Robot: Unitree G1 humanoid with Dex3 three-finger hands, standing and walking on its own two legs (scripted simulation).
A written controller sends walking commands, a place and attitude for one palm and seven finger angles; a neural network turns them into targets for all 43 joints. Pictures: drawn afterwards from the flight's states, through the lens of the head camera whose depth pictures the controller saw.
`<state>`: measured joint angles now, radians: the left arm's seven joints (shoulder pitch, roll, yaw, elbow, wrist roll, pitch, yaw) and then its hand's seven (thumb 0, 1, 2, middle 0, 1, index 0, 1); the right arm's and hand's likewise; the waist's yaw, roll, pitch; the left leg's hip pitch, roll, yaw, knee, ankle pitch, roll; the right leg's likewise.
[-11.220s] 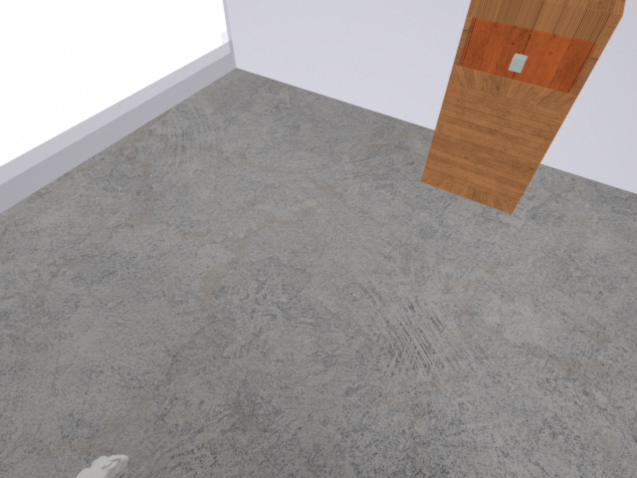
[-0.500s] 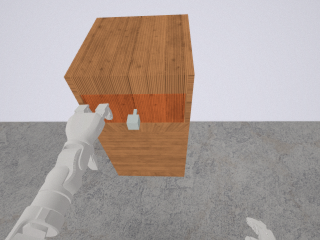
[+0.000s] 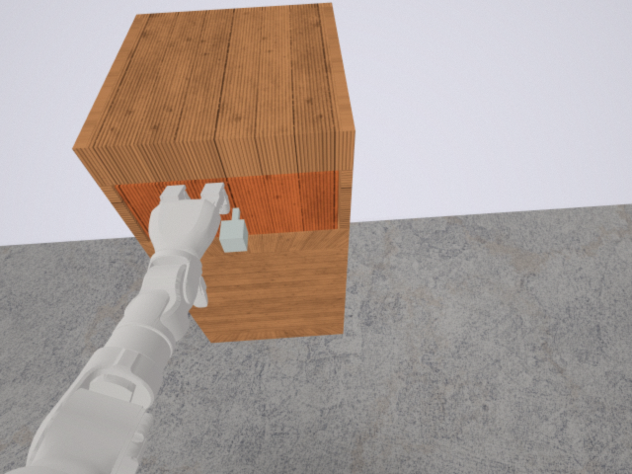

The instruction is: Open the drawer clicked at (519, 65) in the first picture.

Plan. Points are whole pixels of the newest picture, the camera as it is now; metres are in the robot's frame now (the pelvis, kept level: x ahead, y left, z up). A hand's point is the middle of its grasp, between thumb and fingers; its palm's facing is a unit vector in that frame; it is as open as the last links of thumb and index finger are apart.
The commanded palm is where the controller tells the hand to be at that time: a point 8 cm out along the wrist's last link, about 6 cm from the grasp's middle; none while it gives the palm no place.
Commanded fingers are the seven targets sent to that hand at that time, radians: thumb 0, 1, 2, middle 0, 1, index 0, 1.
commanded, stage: move the hooked fingers above the handle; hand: left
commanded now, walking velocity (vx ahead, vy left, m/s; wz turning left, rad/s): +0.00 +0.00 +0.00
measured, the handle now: (235, 227) +0.54 +0.16 -0.09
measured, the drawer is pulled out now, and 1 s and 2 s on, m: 0.00 0.00 0.00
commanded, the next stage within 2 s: lower the fingers behind the handle in 1.22 s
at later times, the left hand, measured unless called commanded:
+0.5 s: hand (223, 229) +0.48 +0.16 -0.01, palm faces -0.04 -0.01 -1.00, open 13.8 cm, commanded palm +0.47 +0.16 +0.04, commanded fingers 0.00 -0.50 0.30 -0.30 -1.20 -0.30 -1.20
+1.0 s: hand (223, 226) +0.49 +0.16 -0.03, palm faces -0.06 -0.03 -1.00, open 13.8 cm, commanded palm +0.47 +0.16 +0.04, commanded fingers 0.00 -0.50 0.30 -0.30 -1.20 -0.30 -1.20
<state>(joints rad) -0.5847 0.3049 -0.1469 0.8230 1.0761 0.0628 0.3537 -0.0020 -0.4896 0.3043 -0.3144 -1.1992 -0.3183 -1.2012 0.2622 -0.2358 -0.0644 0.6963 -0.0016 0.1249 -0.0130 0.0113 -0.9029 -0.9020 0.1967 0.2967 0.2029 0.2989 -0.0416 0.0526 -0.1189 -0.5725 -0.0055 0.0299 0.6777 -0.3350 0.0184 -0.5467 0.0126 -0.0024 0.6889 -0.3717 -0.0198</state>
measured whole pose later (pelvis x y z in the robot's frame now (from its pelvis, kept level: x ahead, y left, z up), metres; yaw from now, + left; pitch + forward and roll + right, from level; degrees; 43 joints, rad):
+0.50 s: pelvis -0.01 +0.00 -0.02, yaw +0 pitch +20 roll -1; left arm -0.85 0.32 -0.11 1.14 1.09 0.10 0.44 0.00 -0.49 0.30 -0.31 -1.20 -0.32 -1.20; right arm 0.34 -0.24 -0.08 0.73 -0.03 0.09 0.01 0.01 -0.90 -0.90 0.20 0.30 0.20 0.30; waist -0.14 0.06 -0.16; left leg -0.80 0.01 0.02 0.82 -0.38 0.02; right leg -0.76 0.03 -0.01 0.80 -0.40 -0.02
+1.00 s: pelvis +0.00 +0.01 -0.02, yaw -1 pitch +23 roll -2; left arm -0.88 0.34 -0.11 1.16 1.09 0.09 0.43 0.00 -0.49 0.30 -0.31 -1.20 -0.32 -1.20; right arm 0.36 -0.23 -0.06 0.73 -0.04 0.08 0.01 0.01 -0.90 -0.90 0.20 0.30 0.20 0.30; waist -0.15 0.06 -0.17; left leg -0.85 0.01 0.02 0.86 -0.40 0.03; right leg -0.80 0.03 -0.01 0.82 -0.41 -0.01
